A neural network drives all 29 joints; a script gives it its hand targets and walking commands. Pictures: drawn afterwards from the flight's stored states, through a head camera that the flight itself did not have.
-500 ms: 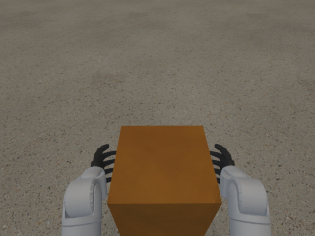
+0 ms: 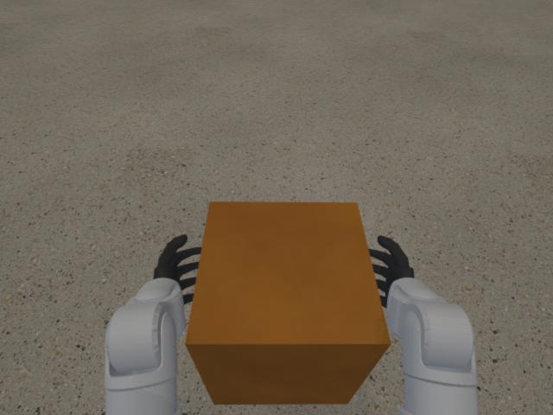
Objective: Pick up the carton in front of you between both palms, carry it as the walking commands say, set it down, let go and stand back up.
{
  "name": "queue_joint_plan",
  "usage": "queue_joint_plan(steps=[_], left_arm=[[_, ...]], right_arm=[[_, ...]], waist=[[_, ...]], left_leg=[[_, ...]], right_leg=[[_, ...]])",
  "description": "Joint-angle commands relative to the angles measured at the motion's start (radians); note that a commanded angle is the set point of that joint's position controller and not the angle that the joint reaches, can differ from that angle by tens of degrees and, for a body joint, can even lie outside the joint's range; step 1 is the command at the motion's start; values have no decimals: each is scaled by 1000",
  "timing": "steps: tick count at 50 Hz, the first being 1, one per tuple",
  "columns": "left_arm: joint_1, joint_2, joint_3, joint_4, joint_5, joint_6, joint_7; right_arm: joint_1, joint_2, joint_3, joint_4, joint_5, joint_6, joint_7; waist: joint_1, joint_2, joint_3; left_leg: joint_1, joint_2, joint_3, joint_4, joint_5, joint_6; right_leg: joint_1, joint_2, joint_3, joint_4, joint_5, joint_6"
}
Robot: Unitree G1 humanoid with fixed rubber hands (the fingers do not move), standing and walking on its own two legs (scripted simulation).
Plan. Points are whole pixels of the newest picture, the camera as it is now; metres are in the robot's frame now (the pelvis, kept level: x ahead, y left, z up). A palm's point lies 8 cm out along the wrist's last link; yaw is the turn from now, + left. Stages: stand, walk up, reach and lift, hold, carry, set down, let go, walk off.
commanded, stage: carry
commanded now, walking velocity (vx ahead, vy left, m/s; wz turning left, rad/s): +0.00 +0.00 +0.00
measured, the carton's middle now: (282, 308) +0.28 +0.00 +0.02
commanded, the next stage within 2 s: hold in 1.64 s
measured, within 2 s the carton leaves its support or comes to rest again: neither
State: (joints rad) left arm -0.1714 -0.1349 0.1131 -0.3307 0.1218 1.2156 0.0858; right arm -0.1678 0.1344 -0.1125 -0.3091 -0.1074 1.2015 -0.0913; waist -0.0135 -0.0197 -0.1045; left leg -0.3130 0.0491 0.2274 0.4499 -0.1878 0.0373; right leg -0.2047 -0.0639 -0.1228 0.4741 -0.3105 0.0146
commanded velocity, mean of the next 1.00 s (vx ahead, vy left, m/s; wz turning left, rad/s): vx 0.00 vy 0.00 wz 0.00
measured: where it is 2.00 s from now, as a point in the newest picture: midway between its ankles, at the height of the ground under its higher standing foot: outside the picture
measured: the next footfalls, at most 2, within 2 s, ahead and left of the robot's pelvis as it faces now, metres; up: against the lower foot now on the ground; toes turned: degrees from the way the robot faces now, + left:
none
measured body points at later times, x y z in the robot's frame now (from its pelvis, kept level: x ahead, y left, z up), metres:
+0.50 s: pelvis +0.04 -0.02 -0.01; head +0.02 -0.02 +0.44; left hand +0.32 +0.14 +0.04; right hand +0.32 -0.17 +0.04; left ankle +0.03 +0.09 -0.74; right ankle -0.05 -0.11 -0.74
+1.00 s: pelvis +0.00 -0.01 +0.00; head -0.03 -0.01 +0.44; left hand +0.30 +0.14 +0.03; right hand +0.30 -0.16 +0.03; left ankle +0.03 +0.09 -0.74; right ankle -0.05 -0.11 -0.74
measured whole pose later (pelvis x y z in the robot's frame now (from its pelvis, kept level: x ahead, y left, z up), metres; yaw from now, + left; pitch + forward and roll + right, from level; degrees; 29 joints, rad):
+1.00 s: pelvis +0.00 -0.01 +0.00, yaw +0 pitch +2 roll +0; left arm -0.24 -0.15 0.20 0.20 0.25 0.71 0.01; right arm -0.25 0.15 -0.20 0.21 -0.25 0.72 -0.02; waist 0.00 0.00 -0.11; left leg -0.33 0.08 0.21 0.52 -0.22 0.02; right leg -0.21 -0.04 -0.14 0.52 -0.35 -0.01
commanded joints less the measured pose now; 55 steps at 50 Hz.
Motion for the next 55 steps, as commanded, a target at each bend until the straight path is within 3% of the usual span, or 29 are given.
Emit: queue_joint_plan(steps=[1, 3, 6, 16, 22, 28, 33, 38, 45, 55], left_arm=[[-428, -866, -706, -7, -396, 7, -260], [-407, -846, -696, 39, -380, 9, -260], [-426, -854, -694, 80, -371, -6, -263], [-453, -897, -690, 145, -327, -161, -278], [-409, -843, -646, 187, -268, -268, -276], [-413, -797, -538, 293, -169, -386, -272], [-485, -808, -432, 449, -97, -498, -277], [-550, -862, -388, 554, -65, -583, -291], [-533, -908, -458, 506, -103, -553, -298], [-530, -895, -464, 471, -114, -517, -296]], right_arm=[[-463, 883, 714, -40, 399, 12, 263], [-448, 865, 710, 3, 386, 16, 261], [-466, 875, 710, 43, 374, 5, 262], [-457, 917, 690, 118, 309, -148, 275], [-413, 868, 653, 157, 253, -254, 269], [-436, 826, 555, 261, 164, -371, 267], [-507, 828, 447, 421, 93, -483, 274], [-568, 878, 393, 531, 55, -567, 290], [-544, 925, 458, 484, 94, -538, 295], [-543, 912, 466, 445, 109, -504, 293]], waist=[[8, -5, -275], [10, -14, -280], [13, -22, -273], [15, 16, -294], [14, -1, -300], [11, 2, -257], [13, 15, -217], [13, 18, -220], [11, 20, -245], [12, 21, -217]], left_leg=[[180, 137, -115, 56, 433, -29], [171, 129, -110, 97, 522, -30], [158, 115, -100, 121, 509, -38], [211, 117, -110, 134, 573, -26], [194, 115, -111, 138, 476, -23], [168, 127, -118, 110, 349, -21], [157, 131, -127, 68, 279, -20], [161, 131, -134, 44, 222, -17], [168, 135, -136, 35, 219, -17], [146, 136, -144, 10, 160, -20]], right_leg=[[64, -125, 69, -13, 525, 7], [76, -118, 64, 18, 667, 6], [72, -113, 62, 36, 751, 3], [57, -88, 60, 54, 666, -1], [82, -101, 64, 52, 671, -11], [48, -102, 65, 27, 506, -22], [19, -96, 73, -11, 360, -31], [3, -94, 81, -31, 277, -38], [-2, -91, 79, -32, 253, -37], [-32, -91, 87, -50, 179, -42]])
